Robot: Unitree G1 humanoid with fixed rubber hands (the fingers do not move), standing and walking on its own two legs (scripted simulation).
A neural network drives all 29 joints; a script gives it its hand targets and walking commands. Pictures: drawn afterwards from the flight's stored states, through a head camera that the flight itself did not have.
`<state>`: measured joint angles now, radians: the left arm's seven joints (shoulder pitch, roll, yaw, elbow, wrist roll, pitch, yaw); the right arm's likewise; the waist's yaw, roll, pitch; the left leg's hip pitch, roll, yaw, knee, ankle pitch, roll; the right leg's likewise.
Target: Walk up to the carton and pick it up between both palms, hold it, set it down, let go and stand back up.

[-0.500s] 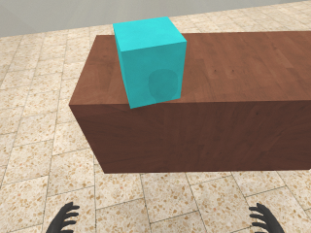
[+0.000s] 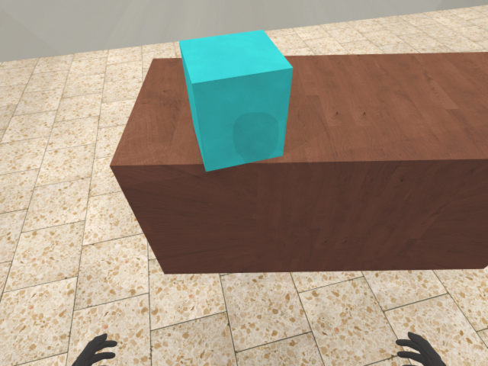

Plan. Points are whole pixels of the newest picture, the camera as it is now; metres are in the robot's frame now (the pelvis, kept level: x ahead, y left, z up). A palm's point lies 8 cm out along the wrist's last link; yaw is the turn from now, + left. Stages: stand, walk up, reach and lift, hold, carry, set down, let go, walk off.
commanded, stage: walk up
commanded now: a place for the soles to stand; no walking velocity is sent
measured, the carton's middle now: (234, 101) +0.70 +0.05 +0.05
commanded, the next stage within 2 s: none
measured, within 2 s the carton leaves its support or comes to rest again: neither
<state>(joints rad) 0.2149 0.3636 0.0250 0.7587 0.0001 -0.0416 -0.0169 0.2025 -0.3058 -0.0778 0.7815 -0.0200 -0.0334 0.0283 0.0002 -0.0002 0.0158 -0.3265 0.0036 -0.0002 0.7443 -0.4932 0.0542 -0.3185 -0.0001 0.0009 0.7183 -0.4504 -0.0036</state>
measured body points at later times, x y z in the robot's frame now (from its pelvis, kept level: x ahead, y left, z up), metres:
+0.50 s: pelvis +0.10 +0.01 +0.00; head +0.12 +0.00 +0.45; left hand +0.21 +0.33 -0.09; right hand +0.17 -0.30 -0.11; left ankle +0.02 +0.12 -0.70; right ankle +0.17 -0.10 -0.72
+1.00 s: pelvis +0.18 +0.06 +0.00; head +0.18 +0.07 +0.45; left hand +0.26 +0.39 -0.09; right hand +0.27 -0.26 -0.09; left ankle +0.25 +0.17 -0.72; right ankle +0.17 -0.09 -0.66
